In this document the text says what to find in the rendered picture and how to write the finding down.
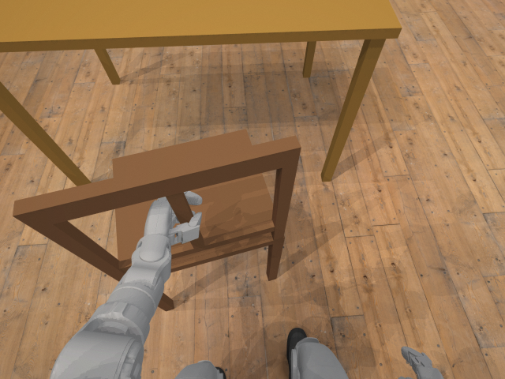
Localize right robot thigh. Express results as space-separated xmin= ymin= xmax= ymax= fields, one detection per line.
xmin=291 ymin=342 xmax=349 ymax=379

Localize robot left forearm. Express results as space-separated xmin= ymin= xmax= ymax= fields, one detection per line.
xmin=50 ymin=234 xmax=171 ymax=379

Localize robot right shin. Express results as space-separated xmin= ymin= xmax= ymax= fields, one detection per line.
xmin=294 ymin=337 xmax=319 ymax=349

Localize chair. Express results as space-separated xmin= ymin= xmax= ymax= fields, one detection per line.
xmin=13 ymin=129 xmax=301 ymax=311

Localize robot right hand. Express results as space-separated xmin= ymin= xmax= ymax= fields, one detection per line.
xmin=398 ymin=347 xmax=443 ymax=379

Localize robot left upper arm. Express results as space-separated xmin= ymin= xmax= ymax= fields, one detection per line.
xmin=53 ymin=330 xmax=144 ymax=379

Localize table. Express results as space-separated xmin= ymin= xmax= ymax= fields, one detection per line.
xmin=0 ymin=0 xmax=402 ymax=186

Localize robot left hand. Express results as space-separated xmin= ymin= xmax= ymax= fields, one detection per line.
xmin=144 ymin=191 xmax=202 ymax=245

